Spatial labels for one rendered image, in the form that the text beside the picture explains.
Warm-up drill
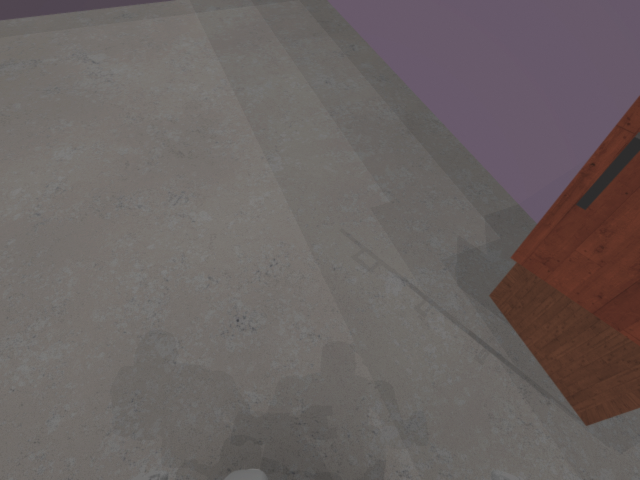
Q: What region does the cupboard door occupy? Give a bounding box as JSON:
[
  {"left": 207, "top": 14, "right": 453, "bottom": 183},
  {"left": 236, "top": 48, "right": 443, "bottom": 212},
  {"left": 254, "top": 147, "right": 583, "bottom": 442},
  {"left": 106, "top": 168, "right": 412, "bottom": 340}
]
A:
[{"left": 511, "top": 96, "right": 640, "bottom": 346}]

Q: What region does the handle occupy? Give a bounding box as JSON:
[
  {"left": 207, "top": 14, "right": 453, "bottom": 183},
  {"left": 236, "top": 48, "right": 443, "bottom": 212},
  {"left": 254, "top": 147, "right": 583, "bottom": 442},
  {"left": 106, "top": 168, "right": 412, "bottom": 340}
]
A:
[{"left": 576, "top": 132, "right": 640, "bottom": 210}]

